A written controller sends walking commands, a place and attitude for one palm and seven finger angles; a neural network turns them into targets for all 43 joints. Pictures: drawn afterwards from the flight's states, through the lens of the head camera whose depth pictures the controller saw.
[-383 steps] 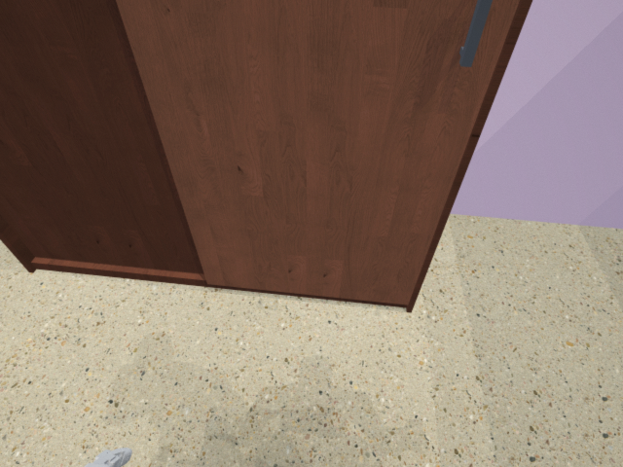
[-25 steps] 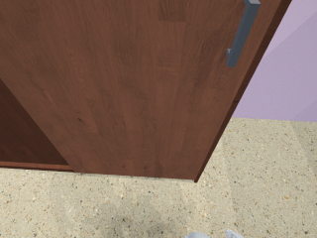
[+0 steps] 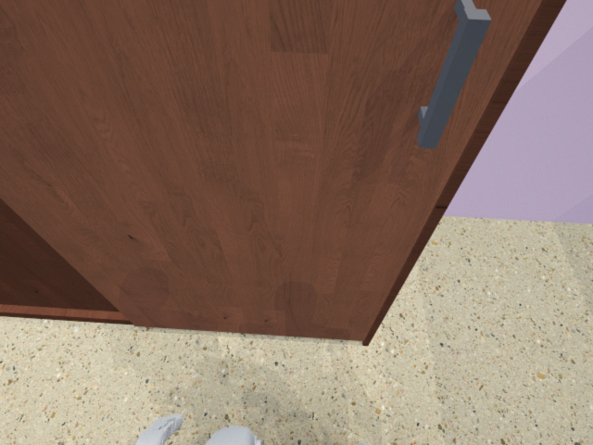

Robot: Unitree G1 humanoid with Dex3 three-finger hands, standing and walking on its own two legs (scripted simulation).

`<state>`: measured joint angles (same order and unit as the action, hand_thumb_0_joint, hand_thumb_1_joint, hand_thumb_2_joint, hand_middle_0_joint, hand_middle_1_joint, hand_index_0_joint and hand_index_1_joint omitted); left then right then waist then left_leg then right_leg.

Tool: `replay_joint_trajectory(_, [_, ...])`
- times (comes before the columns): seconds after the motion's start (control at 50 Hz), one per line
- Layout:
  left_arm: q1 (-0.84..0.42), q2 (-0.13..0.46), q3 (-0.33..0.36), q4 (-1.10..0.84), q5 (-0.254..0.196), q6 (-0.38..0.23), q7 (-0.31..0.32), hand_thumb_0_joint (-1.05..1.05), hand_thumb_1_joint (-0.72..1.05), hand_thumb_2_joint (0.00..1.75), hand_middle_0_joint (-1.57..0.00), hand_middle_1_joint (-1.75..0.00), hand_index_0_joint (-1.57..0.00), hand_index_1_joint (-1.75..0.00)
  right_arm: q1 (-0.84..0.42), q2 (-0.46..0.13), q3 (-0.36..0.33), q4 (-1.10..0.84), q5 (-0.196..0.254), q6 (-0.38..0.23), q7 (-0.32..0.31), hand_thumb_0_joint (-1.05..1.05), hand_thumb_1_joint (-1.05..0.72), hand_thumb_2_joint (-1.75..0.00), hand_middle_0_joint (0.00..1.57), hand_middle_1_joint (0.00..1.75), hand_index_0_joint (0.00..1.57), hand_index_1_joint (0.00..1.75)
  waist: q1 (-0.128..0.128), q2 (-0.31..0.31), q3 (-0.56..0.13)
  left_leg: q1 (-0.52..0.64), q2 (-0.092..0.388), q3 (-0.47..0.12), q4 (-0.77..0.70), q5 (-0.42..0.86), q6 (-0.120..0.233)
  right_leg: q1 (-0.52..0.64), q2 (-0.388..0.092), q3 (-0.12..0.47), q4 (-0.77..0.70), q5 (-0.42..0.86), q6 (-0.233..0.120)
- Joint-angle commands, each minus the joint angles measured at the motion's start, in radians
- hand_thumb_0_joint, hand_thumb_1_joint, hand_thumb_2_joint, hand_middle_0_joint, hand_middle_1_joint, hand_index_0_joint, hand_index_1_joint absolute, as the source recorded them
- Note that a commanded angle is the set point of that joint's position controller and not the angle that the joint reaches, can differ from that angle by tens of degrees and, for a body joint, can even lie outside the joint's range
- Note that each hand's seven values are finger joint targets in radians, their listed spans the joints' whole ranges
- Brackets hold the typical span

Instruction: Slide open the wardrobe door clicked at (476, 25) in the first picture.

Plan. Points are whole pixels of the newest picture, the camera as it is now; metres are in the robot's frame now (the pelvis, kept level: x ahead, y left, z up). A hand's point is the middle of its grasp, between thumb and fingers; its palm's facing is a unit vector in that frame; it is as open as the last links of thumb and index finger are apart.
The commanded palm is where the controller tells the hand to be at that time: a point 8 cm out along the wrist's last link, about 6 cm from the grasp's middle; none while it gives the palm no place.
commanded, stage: come to a stop and stand still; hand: right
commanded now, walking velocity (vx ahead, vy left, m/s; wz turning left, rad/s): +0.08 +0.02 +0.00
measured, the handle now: (444, 78) +0.45 -0.13 +0.25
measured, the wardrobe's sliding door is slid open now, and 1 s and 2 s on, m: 0.00 0.00 0.00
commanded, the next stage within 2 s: look again from close up in 1.16 s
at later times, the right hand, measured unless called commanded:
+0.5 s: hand out of the picture -0.03 -0.13 -0.16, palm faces +0.12 +0.96 -0.24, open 7.3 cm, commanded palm none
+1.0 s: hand out of the picture -0.04 -0.20 -0.18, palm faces +0.07 +0.98 -0.18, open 7.4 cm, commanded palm none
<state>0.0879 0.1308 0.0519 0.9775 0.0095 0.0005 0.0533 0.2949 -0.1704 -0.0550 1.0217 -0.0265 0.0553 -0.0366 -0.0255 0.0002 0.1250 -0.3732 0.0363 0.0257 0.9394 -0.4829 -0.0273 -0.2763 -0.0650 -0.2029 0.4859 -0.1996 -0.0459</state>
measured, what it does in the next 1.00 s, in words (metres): steps on the spot: left foot, then right foot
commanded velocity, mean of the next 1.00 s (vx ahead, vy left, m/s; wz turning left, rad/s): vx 0.03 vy -0.07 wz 0.00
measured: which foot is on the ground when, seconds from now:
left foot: up 0.00-0.12, down 0.14-1.00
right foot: down 0.00-0.14, up 0.16-0.62, down 0.64-1.00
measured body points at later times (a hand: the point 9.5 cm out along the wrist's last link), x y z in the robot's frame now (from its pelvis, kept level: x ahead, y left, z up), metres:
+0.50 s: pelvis -0.03 +0.05 +0.01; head +0.00 +0.06 +0.46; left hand -0.01 +0.29 -0.16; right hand -0.03 -0.18 -0.14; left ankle -0.03 +0.15 -0.74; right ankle -0.05 -0.09 -0.69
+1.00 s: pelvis -0.03 -0.03 +0.00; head -0.02 -0.04 +0.45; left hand +0.02 +0.21 -0.15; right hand -0.04 -0.25 -0.16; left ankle -0.03 +0.14 -0.74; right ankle -0.04 -0.11 -0.74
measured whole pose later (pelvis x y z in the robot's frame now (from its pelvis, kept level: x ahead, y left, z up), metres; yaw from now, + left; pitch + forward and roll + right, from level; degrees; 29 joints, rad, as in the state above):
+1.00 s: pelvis -0.03 -0.03 +0.00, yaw -2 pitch -1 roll +0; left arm 0.22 0.16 0.02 1.07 0.01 0.00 0.02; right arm 0.27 -0.17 -0.01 1.11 -0.02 0.02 -0.03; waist -0.02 0.03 0.03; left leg -0.18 0.11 0.04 0.42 -0.22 -0.08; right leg -0.18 0.01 -0.11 0.43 -0.25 -0.04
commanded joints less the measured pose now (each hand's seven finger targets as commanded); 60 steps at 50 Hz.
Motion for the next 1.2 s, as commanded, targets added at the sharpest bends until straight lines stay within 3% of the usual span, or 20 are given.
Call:
replay_joint_trajectory(0.0, [0.086,0.188,0.042,-0.016,0.014,0.009,-0.003,0.00,0.90,0.90,-0.20,-0.30,-0.20,-0.30,0.076,-0.030,-0.023,-0.067,0.000,-0.008,0.003,0.00,-0.90,-0.90,0.20,0.30,0.20,0.30,0.019,-0.112,-0.224,-0.011,0.021,-0.033,0.004,0.026,0.004,0.126,-0.291,0.207,-0.119,0.474,-0.131])
replay_joint_trajectory(0.08, [0.049,0.169,0.035,-0.007,0.015,0.024,-0.026,0.00,0.90,0.90,-0.20,-0.30,-0.20,-0.30,0.181,-0.023,-0.013,-0.023,-0.005,-0.028,0.006,0.00,-0.90,-0.90,0.20,0.30,0.20,0.30,-0.027,-0.113,-0.188,0.262,0.013,0.053,-0.393,0.198,0.006,-0.100,-0.190,0.183,-0.092,-0.117,-0.039])
replay_joint_trajectory(0.1, [0.073,0.121,0.025,-0.002,0.009,0.031,-0.033,0.00,0.90,0.90,-0.20,-0.30,-0.20,-0.30,0.194,-0.065,-0.014,-0.014,-0.014,-0.039,0.002,0.00,-0.90,-0.90,0.20,0.30,0.20,0.30,-0.032,0.027,-0.149,0.277,0.065,-0.015,-0.547,0.176,0.015,-0.166,-0.086,0.125,0.015,-0.267,0.017])
replay_joint_trajectory(0.12, [0.098,0.047,0.006,-0.015,0.001,0.040,-0.041,0.00,0.90,0.90,-0.20,-0.30,-0.20,-0.30,0.137,-0.145,-0.012,-0.031,-0.017,-0.056,-0.002,0.00,-0.90,-0.90,0.20,0.30,0.20,0.30,-0.005,0.288,-0.102,0.164,0.255,-0.296,-0.734,-0.026,0.085,-0.209,0.006,0.094,0.180,-0.311,0.072])
replay_joint_trajectory(0.14, [0.060,0.087,0.010,-0.035,0.007,0.048,-0.046,0.00,0.90,0.90,-0.20,-0.30,-0.20,-0.30,0.064,-0.180,-0.012,-0.067,-0.007,-0.051,-0.004,0.00,-0.90,-0.90,0.20,0.30,0.20,0.30,-0.016,0.268,-0.037,-0.001,0.339,-0.381,-0.843,-0.200,0.146,-0.159,-0.009,0.154,0.271,-0.311,0.066])
replay_joint_trajectory(0.16, [0.076,0.101,0.014,-0.031,0.010,0.047,-0.055,0.00,0.90,0.90,-0.20,-0.30,-0.20,-0.30,-0.006,-0.202,-0.012,-0.088,-0.011,-0.049,-0.002,0.00,-0.90,-0.90,0.20,0.30,0.20,0.30,0.014,0.174,-0.016,-0.079,0.341,-0.352,-0.856,-0.257,0.167,-0.122,-0.007,0.169,0.322,-0.278,0.061])
replay_joint_trajectory(0.2, [0.087,0.118,0.012,0.001,0.015,0.045,-0.053,0.00,0.90,0.90,-0.20,-0.30,-0.20,-0.30,-0.020,-0.163,-0.011,-0.074,-0.004,-0.068,-0.004,0.00,-0.90,-0.90,0.20,0.30,0.20,0.30,0.015,0.212,0.059,-0.025,0.287,-0.342,-0.828,-0.076,0.136,-0.198,-0.009,0.209,0.381,-0.177,0.058])
replay_joint_trajectory(0.26, [0.165,0.115,0.009,0.041,0.014,0.032,-0.055,0.00,0.90,0.90,-0.20,-0.30,-0.20,-0.30,0.013,-0.141,-0.003,-0.054,0.001,-0.079,0.003,0.00,-0.90,-0.90,0.20,0.30,0.20,0.30,0.017,0.120,-0.001,0.146,0.253,-0.201,-0.717,0.317,0.135,-0.213,0.006,0.186,0.402,-0.140,0.080])
replay_joint_trajectory(0.34, [0.168,0.116,0.008,0.028,0.009,0.033,-0.049,0.00,0.90,0.90,-0.20,-0.30,-0.20,-0.30,0.086,-0.162,-0.018,-0.030,0.003,-0.080,-0.003,0.00,-0.90,-0.90,0.20,0.30,0.20,0.30,-0.020,0.111,-0.086,0.331,0.284,-0.160,-0.628,0.664,0.160,-0.247,0.016,0.184,0.414,-0.163,0.104])
replay_joint_trajectory(0.4, [0.145,0.120,0.007,0.006,0.008,0.040,-0.045,0.00,0.90,0.90,-0.20,-0.30,-0.20,-0.30,0.112,-0.167,-0.024,-0.018,0.001,-0.075,-0.010,0.00,-0.90,-0.90,0.20,0.30,0.20,0.30,-0.034,0.125,-0.106,0.370,0.315,-0.181,-0.602,0.749,0.188,-0.255,0.013,0.193,0.409,-0.196,0.109])
replay_joint_trajectory(0.48, [0.150,0.103,0.003,-0.002,0.002,0.038,-0.048,0.00,0.90,0.90,-0.20,-0.30,-0.20,-0.30,0.060,-0.170,-0.028,-0.027,-0.008,-0.063,-0.009,0.00,-0.90,-0.90,0.20,0.30,0.20,0.30,-0.021,0.193,-0.100,0.262,0.302,-0.165,-0.620,0.587,0.187,-0.145,0.015,0.177,0.292,-0.215,0.096])
replay_joint_trajectory(0.54, [0.226,0.089,0.001,0.023,0.001,0.024,-0.046,0.00,0.90,0.90,-0.20,-0.30,-0.20,-0.30,-0.009,-0.169,-0.026,-0.033,-0.006,-0.054,-0.003,0.00,-0.90,-0.90,0.20,0.30,0.20,0.30,0.021,0.213,-0.108,0.138,0.246,-0.113,-0.586,0.412,0.133,0.053,0.037,0.134,0.063,-0.097,0.087])
replay_joint_trajectory(0.58, [0.284,0.123,0.001,0.046,0.001,0.006,-0.040,0.00,0.90,0.90,-0.20,-0.30,-0.20,-0.30,-0.014,-0.129,-0.016,-0.033,0.006,-0.046,0.001,0.00,-0.90,-0.90,0.20,0.30,0.20,0.30,0.041,0.054,-0.138,0.052,0.152,-0.041,-0.469,0.289,0.066,0.214,-0.011,0.167,-0.105,0.043,0.071])
replay_joint_trajectory(0.6, [0.273,0.179,0.010,0.038,0.008,-0.002,-0.035,0.00,0.90,0.90,-0.20,-0.30,-0.20,-0.30,0.014,-0.089,-0.007,-0.036,0.012,-0.041,0.004,0.00,-0.90,-0.90,0.20,0.30,0.20,0.30,0.027,-0.124,-0.142,0.005,0.075,0.021,-0.399,0.151,0.020,0.201,-0.145,0.326,-0.155,0.110,0.022])
replay_joint_trajectory(0.62, [0.243,0.223,0.015,0.021,0.008,0.002,-0.030,0.00,0.90,0.90,-0.20,-0.30,-0.20,-0.30,0.017,-0.058,0.001,-0.035,0.009,-0.038,0.004,0.00,-0.90,-0.90,0.20,0.30,0.20,0.30,0.018,-0.218,-0.122,0.046,0.048,0.062,-0.341,0.041,-0.005,0.105,-0.239,0.398,-0.216,0.109,-0.034])
replay_joint_trajectory(0.64, [0.189,0.218,0.007,0.014,0.015,0.009,-0.031,0.00,0.90,0.90,-0.20,-0.30,-0.20,-0.30,0.013,-0.048,0.006,-0.029,0.005,-0.038,0.003,0.00,-0.90,-0.90,0.20,0.30,0.20,0.30,0.002,-0.168,-0.074,0.112,0.051,0.047,-0.329,0.028,-0.004,-0.033,-0.237,0.366,-0.246,-0.024,-0.055])
replay_joint_trajectory(0.68, [0.123,0.176,-0.006,0.011,0.013,0.005,-0.028,0.00,0.90,0.90,-0.20,-0.30,-0.20,-0.30,0.007,-0.049,0.011,0.007,-0.003,-0.028,0.007,0.00,-0.90,-0.90,0.20,0.30,0.20,0.30,-0.009,-0.199,0.001,0.140,0.054,0.055,-0.350,0.133,-0.004,-0.103,-0.154,0.330,-0.290,-0.168,-0.026])
replay_joint_trajectory(0.78, [0.167,0.137,-0.018,0.037,0.002,-0.010,-0.026,0.00,0.90,0.90,-0.20,-0.30,-0.20,-0.30,0.054,-0.082,0.025,0.052,0.003,-0.053,0.007,0.00,-0.90,-0.90,0.20,0.30,0.20,0.30,0.003,-0.040,-0.104,0.194,0.092,-0.016,-0.542,0.354,0.008,0.063,-0.062,0.233,-0.153,0.102,0.015])
replay_joint_trajectory(0.88, [0.179,0.147,-0.017,0.058,0.003,-0.010,-0.030,0.00,0.90,0.90,-0.20,-0.30,-0.20,-0.30,0.022,-0.083,0.029,0.060,0.002,-0.050,0.006,0.00,-0.90,-0.90,0.20,0.30,0.20,0.30,0.017,-0.010,-0.063,0.176,0.085,-0.006,-0.555,0.308,-0.004,0.048,-0.068,0.242,-0.204,0.005,0.029])
replay_joint_trajectory(1.18, [0.238,0.123,-0.027,0.115,0.001,-0.023,-0.022,0.00,0.90,0.90,-0.20,-0.30,-0.20,-0.30,0.036,-0.075,0.032,0.090,0.009,-0.057,-0.001,0.00,-0.90,-0.90,0.20,0.30,0.20,0.30,0.017,-0.004,-0.085,0.214,0.095,-0.005,-0.560,0.393,0.002,0.112,-0.058,0.207,-0.169,0.207,0.032])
